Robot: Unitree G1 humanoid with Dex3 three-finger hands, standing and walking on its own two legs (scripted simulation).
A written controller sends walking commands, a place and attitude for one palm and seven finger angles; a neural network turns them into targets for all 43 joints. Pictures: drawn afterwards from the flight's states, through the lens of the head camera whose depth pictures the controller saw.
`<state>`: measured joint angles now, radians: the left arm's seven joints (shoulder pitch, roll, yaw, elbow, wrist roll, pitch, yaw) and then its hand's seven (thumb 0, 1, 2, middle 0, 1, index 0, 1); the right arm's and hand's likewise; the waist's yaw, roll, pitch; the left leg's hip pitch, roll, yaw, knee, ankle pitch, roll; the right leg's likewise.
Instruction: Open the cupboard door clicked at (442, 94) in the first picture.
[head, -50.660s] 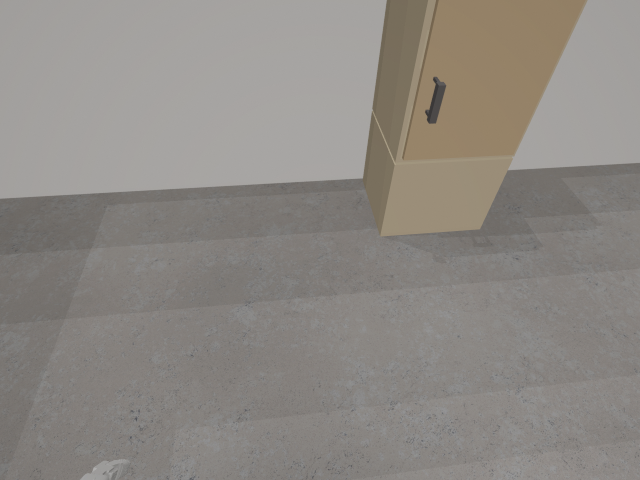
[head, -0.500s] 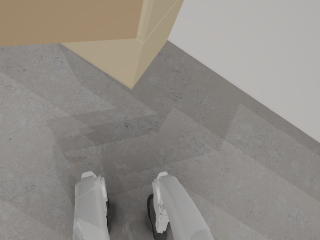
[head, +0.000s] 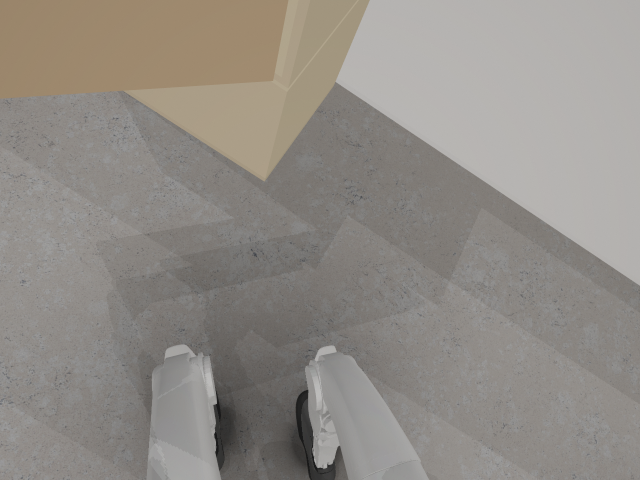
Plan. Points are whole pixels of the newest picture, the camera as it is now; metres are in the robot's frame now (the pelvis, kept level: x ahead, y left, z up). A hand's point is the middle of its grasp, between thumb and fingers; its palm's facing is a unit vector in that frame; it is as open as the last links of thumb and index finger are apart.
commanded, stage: close the thumb around the handle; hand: left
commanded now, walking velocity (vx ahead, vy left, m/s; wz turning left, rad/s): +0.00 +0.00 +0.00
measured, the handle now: out of the picture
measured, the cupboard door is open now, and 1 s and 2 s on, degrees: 45 68 81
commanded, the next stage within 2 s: pull the door open along its arc in 0.06 s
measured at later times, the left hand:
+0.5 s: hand out of the picture +0.55 +0.33 +0.08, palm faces +0.20 -0.98 -0.01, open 5.5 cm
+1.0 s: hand out of the picture +0.43 +0.25 +0.08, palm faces +0.52 -0.85 +0.01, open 5.6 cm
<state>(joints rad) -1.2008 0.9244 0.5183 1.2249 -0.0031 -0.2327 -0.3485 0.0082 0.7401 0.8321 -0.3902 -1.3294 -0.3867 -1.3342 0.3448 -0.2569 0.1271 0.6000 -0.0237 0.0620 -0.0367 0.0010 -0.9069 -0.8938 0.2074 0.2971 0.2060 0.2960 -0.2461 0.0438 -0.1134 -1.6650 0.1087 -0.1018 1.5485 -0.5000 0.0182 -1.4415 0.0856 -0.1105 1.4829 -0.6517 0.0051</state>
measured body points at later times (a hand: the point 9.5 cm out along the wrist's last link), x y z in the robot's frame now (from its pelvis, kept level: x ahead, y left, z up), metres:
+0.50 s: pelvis +0.01 +0.00 +0.01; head +0.21 +0.06 +0.41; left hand +0.53 +0.38 +0.08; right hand +0.02 -0.25 -0.08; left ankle +0.08 +0.12 -0.55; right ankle +0.02 -0.13 -0.55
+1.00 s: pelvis +0.03 -0.01 +0.05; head +0.15 +0.02 +0.49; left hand +0.40 +0.30 +0.08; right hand +0.16 -0.26 -0.06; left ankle +0.08 +0.12 -0.55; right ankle +0.02 -0.13 -0.55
